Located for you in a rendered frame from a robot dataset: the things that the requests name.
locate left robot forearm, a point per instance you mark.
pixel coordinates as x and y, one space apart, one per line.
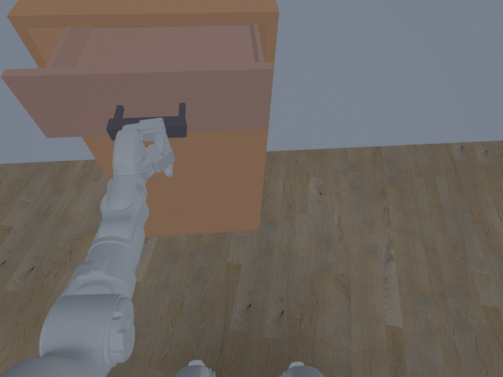
113 256

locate cabinet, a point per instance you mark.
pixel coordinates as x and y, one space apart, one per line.
217 180

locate left robot upper arm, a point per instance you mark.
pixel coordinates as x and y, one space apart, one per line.
85 336

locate drawer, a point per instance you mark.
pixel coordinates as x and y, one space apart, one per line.
217 70

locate robot shin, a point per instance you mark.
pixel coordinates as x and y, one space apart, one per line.
196 362
297 363

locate robot right shin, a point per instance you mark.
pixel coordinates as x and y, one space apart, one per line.
297 363

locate robot left shin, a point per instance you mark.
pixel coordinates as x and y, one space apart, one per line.
196 362

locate handle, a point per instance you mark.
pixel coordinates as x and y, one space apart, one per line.
175 125

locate left robot hand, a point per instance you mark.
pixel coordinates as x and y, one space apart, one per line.
129 150

